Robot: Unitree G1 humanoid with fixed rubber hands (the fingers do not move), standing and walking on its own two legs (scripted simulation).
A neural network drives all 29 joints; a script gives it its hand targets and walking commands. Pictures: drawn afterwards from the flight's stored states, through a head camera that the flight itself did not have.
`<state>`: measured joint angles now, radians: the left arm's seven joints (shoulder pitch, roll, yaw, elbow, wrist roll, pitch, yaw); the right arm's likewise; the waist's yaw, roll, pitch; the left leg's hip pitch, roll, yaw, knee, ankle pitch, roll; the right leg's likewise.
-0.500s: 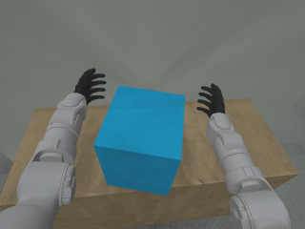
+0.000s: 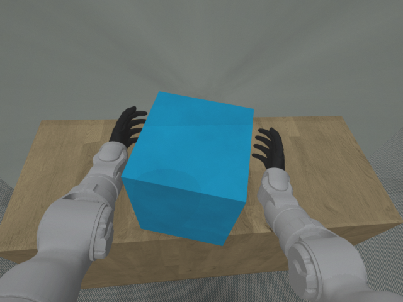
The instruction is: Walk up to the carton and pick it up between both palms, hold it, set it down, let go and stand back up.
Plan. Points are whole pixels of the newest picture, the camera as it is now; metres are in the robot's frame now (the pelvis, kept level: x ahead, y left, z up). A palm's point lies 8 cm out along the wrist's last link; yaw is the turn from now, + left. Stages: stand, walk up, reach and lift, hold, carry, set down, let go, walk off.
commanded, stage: reach and lift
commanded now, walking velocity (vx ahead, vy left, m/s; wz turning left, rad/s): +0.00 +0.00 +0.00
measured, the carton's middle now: (192, 173) +0.38 +0.00 +0.00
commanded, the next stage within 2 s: none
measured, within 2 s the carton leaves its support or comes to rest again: neither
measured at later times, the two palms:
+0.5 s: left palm (128, 134) +0.45 +0.13 +0.06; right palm (264, 161) +0.37 -0.15 +0.04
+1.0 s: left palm (126, 136) +0.44 +0.13 +0.06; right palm (263, 163) +0.37 -0.15 +0.04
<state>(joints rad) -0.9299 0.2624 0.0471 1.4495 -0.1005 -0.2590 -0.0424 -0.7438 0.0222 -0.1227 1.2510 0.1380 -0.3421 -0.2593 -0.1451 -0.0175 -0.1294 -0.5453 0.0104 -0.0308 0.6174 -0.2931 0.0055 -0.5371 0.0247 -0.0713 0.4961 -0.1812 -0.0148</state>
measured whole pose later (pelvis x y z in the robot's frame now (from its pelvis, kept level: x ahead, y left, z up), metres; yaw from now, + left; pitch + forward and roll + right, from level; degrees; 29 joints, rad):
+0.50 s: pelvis -0.01 +0.01 +0.00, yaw -1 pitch +15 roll -2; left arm -1.00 0.19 0.17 1.38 0.08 -0.25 -0.03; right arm -0.79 0.08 -0.39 1.21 -0.10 -0.36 -0.26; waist -0.12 -0.04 -0.13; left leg -0.61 0.00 -0.02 0.63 -0.28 0.02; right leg -0.60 0.02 -0.06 0.50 -0.16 0.00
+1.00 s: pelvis +0.03 +0.01 +0.02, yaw +1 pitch +6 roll -2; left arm -0.81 0.06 0.43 1.17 0.40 -0.26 -0.07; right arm -0.60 0.17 -0.62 1.05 -0.39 -0.44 -0.19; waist -0.09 -0.03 -0.01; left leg -0.27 0.00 -0.03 0.41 -0.24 0.02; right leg -0.24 0.02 -0.07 0.25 -0.11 0.00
